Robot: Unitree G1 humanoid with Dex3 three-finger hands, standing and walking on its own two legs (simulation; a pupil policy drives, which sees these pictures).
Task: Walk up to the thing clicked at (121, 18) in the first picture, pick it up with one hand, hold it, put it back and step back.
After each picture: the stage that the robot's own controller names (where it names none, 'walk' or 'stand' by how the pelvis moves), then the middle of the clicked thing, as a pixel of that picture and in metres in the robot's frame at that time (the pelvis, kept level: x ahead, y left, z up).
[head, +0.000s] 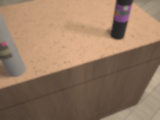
stand; (121, 13) +0.67 -0.15 +0.11
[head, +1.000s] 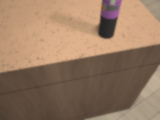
sink last; (110, 8) +0.59 -0.08 +0.15
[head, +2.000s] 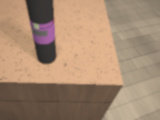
rise first; (43, 31) +0.45 +0.17 +0.15
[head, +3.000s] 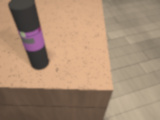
stand; (32, 38) +0.44 +0.20 +0.14
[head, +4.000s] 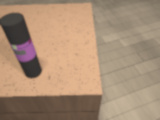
stand; (24, 50) +0.44 +0.23 +0.11
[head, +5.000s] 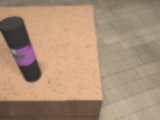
stand; (23, 53) +0.43 +0.23 +0.11
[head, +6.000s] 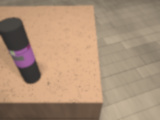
stand; (23, 55) +0.42 +0.23 +0.11
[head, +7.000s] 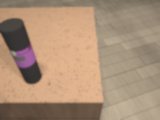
stand; (24, 55) +0.42 +0.23 +0.11
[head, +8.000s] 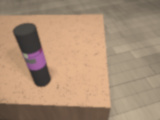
rise first; (35, 58) +0.42 +0.21 +0.11
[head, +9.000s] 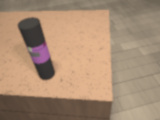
go down; (39, 52) +0.44 +0.21 +0.11
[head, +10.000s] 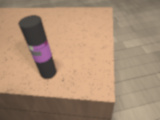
go down; (40, 51) +0.43 +0.21 +0.11
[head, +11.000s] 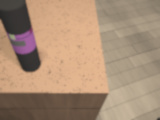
go down; (22, 40) +0.44 +0.18 +0.13
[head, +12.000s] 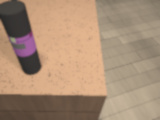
approach; (23, 43) +0.44 +0.20 +0.13
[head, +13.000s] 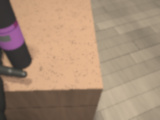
close in; (9, 35) +0.44 +0.21 +0.16
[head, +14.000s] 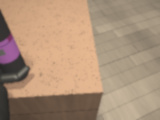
lift; (4, 48) +0.40 +0.23 +0.16
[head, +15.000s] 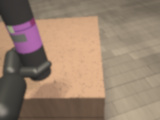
lift; (26, 38) +0.34 +0.16 +0.27
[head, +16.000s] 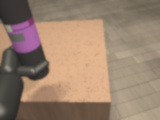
hold; (25, 37) +0.33 +0.17 +0.28
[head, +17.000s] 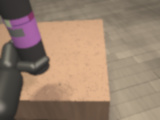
hold; (24, 32) +0.33 +0.16 +0.30
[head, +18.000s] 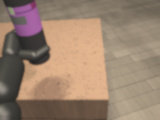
crouch; (27, 21) +0.37 +0.16 +0.31
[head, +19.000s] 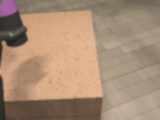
lower; (2, 3) +0.45 +0.22 +0.31
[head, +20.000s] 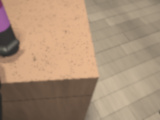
lower; out of the picture +0.48 +0.23 +0.17
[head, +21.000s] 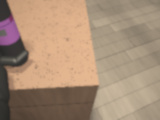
lower; (4, 30) +0.45 +0.21 +0.17
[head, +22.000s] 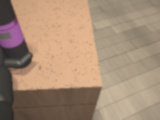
lower; (9, 33) +0.45 +0.21 +0.16
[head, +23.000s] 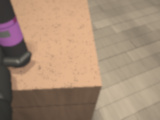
lower; (8, 32) +0.45 +0.21 +0.16
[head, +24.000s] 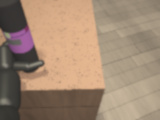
open; (20, 39) +0.43 +0.19 +0.16
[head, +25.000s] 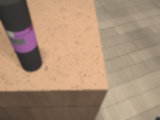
sink last; (23, 37) +0.43 +0.18 +0.15
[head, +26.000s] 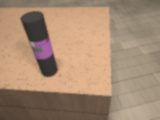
stand; (42, 48) +0.44 +0.20 +0.13
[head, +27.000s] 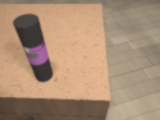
stand; (36, 52) +0.42 +0.19 +0.12
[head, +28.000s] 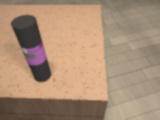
stand; (34, 53) +0.42 +0.20 +0.12
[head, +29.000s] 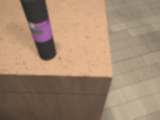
walk; (41, 30) +0.49 +0.16 +0.13
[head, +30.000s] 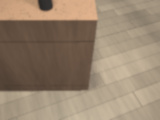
walk; out of the picture +0.77 +0.22 +0.13
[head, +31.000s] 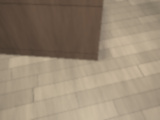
walk; out of the picture +1.17 +0.14 +0.14
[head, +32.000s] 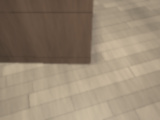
stand; out of the picture +1.19 +0.19 +0.12
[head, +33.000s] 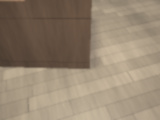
stand; out of the picture +1.19 +0.20 +0.11
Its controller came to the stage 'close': yes
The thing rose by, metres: 0.20
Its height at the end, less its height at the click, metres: +0.00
